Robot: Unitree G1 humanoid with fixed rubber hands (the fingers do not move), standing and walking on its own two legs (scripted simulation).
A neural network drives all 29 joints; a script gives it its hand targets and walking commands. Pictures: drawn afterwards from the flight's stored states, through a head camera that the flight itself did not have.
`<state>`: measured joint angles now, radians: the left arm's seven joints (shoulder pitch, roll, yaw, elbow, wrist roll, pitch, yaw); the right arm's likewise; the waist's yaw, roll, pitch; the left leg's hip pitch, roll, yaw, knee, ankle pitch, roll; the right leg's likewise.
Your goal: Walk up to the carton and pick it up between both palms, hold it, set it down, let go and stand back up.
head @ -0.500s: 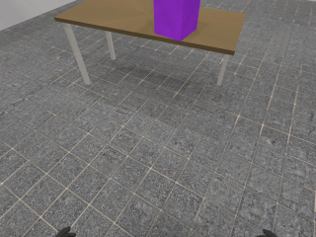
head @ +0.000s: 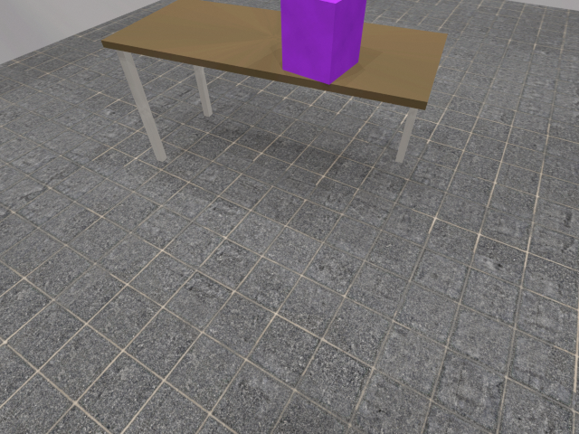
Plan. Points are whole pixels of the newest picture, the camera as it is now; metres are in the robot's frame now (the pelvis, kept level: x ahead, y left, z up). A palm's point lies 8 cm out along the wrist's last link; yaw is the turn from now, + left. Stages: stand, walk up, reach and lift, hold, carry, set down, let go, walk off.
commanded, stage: stand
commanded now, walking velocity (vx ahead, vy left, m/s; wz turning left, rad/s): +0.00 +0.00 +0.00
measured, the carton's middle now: (322, 30) +1.33 -0.07 +0.01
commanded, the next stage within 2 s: walk up in 1.46 s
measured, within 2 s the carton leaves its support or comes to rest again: neither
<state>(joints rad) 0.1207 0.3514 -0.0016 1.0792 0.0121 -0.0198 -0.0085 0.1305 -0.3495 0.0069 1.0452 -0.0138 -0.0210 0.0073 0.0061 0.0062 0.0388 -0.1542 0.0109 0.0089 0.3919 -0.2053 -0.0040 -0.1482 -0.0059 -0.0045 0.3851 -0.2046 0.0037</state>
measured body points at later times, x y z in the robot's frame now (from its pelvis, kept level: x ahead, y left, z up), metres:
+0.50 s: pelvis +0.00 +0.00 +0.00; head +0.01 +0.00 +0.45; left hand +0.08 +0.30 -0.13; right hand +0.09 -0.30 -0.13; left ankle +0.01 +0.12 -0.74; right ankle +0.00 -0.12 -0.74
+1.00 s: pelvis +0.01 +0.00 +0.00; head +0.02 +0.00 +0.45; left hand +0.09 +0.30 -0.12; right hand +0.09 -0.30 -0.13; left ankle +0.01 +0.12 -0.74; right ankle +0.00 -0.12 -0.74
